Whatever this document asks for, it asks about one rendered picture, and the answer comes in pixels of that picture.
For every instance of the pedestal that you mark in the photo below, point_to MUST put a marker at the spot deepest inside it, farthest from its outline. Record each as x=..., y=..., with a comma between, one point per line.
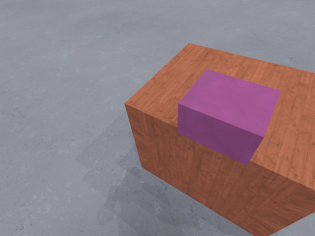
x=277, y=186

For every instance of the carton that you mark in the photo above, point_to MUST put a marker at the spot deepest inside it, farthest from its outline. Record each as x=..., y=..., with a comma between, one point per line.
x=227, y=114

